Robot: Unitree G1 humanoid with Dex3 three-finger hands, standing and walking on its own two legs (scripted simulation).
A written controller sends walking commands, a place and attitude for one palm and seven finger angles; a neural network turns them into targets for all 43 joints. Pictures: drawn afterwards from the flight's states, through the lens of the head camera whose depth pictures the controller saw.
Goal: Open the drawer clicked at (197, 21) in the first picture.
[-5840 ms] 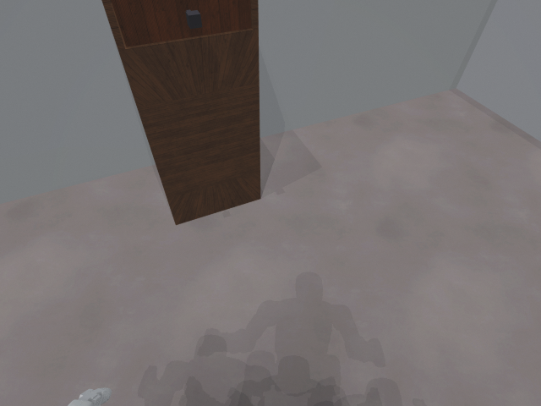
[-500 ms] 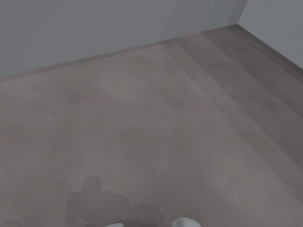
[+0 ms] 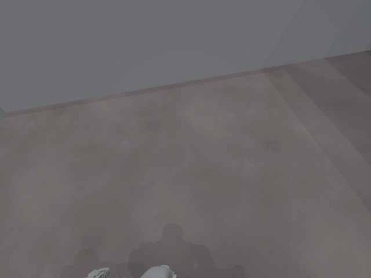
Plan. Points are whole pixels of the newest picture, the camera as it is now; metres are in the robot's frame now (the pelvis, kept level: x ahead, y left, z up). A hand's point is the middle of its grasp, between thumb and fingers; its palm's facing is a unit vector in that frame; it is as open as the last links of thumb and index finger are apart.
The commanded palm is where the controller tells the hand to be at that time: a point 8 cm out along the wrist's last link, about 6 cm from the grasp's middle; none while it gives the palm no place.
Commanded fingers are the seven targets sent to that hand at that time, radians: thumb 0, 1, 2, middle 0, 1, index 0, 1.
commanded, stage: turn to face it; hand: left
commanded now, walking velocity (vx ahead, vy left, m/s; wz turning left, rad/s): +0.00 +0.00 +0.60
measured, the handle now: out of the picture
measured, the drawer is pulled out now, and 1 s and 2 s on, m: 0.00 0.00 0.00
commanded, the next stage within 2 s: none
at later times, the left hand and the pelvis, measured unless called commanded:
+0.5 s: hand out of the picture -0.07 +0.25 -0.18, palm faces +0.38 -0.89 -0.27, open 7.4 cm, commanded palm none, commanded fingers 0.00 0.90 0.90 -0.20 -0.30 -0.20 -0.30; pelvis -0.03 +0.03 -0.01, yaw +19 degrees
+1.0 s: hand out of the picture -0.04 +0.20 -0.13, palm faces +0.58 -0.76 -0.29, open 7.4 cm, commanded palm none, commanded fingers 0.00 0.90 0.90 -0.20 -0.30 -0.20 -0.30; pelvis -0.01 -0.02 +0.00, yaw +38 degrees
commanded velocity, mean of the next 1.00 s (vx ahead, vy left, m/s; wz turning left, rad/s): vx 0.00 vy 0.00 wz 0.60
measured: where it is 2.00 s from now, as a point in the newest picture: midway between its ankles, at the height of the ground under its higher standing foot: outside the picture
